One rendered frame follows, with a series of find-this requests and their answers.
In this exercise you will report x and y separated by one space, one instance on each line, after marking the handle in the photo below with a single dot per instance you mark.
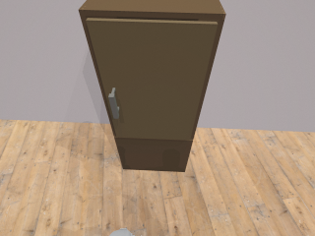
113 104

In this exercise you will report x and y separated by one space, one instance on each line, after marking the cupboard door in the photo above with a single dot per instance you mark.
158 69

